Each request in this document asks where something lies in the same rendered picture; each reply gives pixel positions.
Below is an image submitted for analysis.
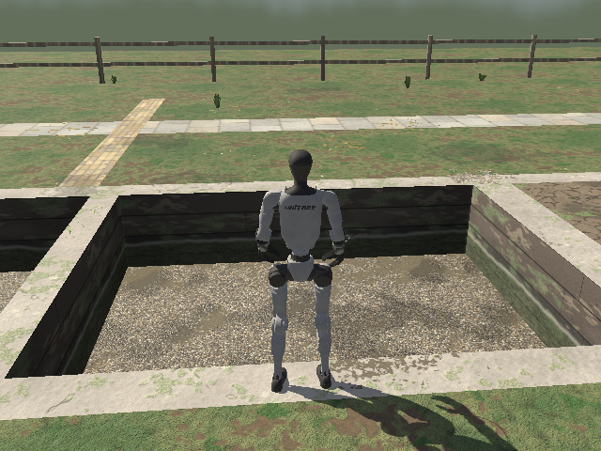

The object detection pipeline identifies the robot right thigh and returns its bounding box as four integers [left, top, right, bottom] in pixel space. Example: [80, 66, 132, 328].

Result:
[314, 263, 332, 333]

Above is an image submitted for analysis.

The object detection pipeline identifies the robot right upper arm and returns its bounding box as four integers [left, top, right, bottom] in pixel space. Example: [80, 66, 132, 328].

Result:
[320, 190, 345, 242]

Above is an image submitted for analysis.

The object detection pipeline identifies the robot left shin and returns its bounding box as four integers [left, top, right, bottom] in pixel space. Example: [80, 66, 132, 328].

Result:
[270, 317, 285, 380]

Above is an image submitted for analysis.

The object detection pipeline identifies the robot left upper arm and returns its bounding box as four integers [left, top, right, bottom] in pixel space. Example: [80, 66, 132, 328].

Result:
[256, 190, 281, 241]

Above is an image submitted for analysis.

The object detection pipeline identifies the robot right hand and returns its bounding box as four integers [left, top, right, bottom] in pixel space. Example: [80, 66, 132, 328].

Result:
[322, 249, 344, 267]

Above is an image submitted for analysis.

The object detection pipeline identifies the robot left forearm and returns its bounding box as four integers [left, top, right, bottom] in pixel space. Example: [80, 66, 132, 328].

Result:
[255, 229, 270, 252]

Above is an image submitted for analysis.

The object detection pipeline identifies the robot right forearm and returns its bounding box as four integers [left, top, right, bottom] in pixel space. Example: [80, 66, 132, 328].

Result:
[332, 229, 346, 255]

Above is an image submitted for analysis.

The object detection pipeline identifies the robot left hand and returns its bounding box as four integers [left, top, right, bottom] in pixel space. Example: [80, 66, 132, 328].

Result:
[258, 245, 280, 263]

